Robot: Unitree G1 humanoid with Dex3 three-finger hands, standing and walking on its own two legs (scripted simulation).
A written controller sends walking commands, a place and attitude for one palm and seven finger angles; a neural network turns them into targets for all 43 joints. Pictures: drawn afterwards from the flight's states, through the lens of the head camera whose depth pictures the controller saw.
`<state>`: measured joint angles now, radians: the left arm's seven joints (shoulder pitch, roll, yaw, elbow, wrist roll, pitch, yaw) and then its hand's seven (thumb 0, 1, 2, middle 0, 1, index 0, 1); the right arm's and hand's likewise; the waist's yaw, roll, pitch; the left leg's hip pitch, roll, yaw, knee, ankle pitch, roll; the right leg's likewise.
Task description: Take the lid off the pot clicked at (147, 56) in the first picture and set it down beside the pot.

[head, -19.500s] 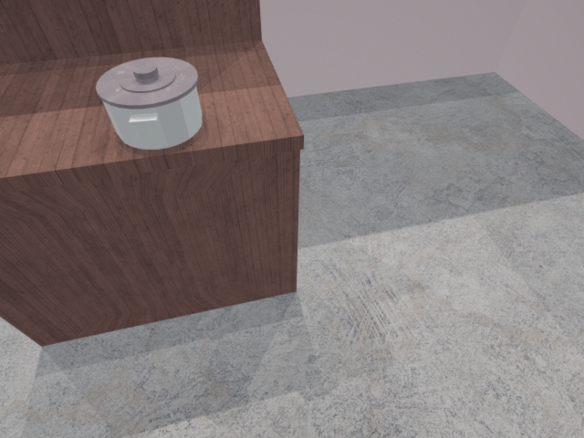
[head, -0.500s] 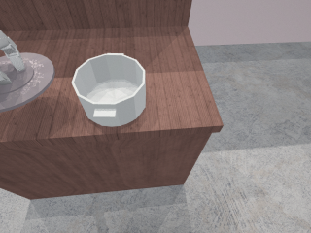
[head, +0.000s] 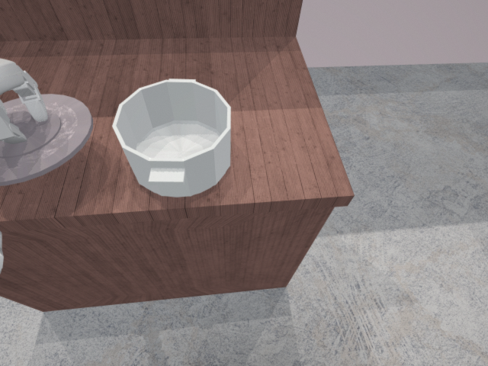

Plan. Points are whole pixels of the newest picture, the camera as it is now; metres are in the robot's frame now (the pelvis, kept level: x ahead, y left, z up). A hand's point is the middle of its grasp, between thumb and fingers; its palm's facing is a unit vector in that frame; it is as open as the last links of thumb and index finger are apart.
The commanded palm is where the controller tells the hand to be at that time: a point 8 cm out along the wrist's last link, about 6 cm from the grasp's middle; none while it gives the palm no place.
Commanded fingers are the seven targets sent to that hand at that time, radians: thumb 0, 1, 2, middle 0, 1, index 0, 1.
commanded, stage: lower the lid onto the table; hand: left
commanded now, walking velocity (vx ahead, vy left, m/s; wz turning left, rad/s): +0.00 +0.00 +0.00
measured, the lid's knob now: (16, 123) +0.47 +0.34 +0.12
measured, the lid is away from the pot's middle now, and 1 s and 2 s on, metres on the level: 0.24 0.24 0.25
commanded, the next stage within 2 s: open the fingers wide in 1.20 s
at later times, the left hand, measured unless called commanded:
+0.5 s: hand (23, 135) +0.45 +0.32 +0.12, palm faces -0.47 -0.16 -0.87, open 7.4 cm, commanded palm +0.48 +0.33 +0.18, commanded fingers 0.00 0.64 0.97 -0.82 -1.04 -0.88 -1.09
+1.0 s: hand (27, 154) +0.44 +0.34 +0.08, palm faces -0.51 -0.16 -0.84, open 7.4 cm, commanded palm +0.50 +0.34 +0.15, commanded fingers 0.00 0.64 0.97 -0.82 -1.04 -0.88 -1.09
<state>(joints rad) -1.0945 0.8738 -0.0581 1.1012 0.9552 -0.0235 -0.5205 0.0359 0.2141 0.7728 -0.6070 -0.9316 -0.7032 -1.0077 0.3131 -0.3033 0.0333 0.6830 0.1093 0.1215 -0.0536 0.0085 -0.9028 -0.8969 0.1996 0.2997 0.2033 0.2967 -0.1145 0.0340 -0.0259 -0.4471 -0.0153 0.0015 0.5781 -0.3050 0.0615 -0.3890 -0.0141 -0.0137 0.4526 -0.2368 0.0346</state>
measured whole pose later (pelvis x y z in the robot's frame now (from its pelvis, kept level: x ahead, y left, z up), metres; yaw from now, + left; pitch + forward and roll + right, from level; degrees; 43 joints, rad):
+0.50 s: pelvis +0.00 +0.00 +0.00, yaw +0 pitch +11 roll -3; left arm -1.06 0.85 -0.05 1.13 0.95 -0.07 -0.49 0.04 0.22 0.77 -0.60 -0.93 -0.70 -1.01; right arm 0.32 -0.30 0.03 0.69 0.11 0.14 -0.06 0.01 -0.90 -0.90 0.20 0.30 0.20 0.30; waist -0.12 0.04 -0.04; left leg -0.50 -0.01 0.01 0.63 -0.32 0.06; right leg -0.44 -0.01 -0.01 0.51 -0.25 0.04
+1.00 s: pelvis -0.01 +0.00 -0.01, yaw -1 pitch +13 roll -4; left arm -1.03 0.90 -0.04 1.18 0.96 -0.11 -0.47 0.04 0.22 0.77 -0.60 -0.93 -0.70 -1.01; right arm 0.35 -0.31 0.05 0.71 0.11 0.11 -0.11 0.01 -0.90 -0.90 0.20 0.30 0.20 0.30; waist -0.14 0.03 -0.05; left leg -0.59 0.01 0.01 0.73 -0.37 0.06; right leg -0.54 0.01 0.00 0.59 -0.28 0.04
